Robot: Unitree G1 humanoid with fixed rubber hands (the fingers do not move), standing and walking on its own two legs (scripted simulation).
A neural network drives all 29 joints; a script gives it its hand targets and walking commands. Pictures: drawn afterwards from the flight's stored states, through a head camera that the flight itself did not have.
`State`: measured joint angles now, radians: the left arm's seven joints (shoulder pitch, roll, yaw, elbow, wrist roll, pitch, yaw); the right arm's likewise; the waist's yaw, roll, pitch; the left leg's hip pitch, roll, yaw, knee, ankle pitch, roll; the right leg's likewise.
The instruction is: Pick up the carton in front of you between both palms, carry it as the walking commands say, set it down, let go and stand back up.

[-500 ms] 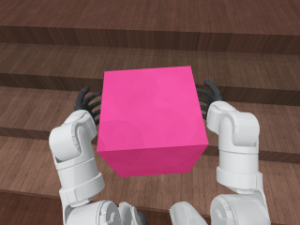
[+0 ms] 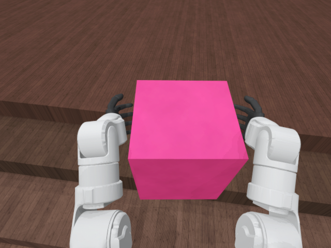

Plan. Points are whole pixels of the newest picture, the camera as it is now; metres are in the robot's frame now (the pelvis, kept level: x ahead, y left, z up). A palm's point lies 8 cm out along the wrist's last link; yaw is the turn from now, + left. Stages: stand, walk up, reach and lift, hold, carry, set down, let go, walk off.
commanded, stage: carry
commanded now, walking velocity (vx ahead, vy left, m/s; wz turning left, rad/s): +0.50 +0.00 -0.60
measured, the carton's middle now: (180, 144) +0.36 +0.05 +0.07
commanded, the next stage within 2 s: none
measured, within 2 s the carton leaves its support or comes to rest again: neither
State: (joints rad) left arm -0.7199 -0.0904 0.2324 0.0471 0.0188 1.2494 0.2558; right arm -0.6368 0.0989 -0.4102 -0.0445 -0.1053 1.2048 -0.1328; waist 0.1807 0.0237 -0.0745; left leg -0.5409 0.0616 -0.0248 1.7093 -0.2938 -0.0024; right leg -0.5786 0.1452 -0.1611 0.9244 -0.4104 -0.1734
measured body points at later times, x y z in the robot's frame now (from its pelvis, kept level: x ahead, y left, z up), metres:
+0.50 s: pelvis +0.31 +0.08 +0.16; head +0.34 +0.08 +0.61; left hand +0.71 +0.11 +0.31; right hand +0.60 -0.18 +0.30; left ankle +0.36 +0.20 -0.54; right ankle +0.26 -0.01 -0.40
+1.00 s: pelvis +0.62 +0.04 +0.22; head +0.65 +0.00 +0.67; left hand +0.98 +0.18 +0.36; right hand +0.98 -0.12 +0.34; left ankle +0.65 +0.08 -0.41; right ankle +0.41 -0.06 -0.46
